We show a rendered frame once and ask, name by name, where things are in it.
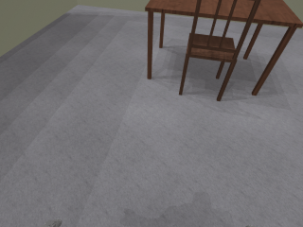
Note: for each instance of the table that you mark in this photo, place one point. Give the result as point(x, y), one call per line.
point(269, 12)

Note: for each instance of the chair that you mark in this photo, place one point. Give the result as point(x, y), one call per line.
point(216, 48)

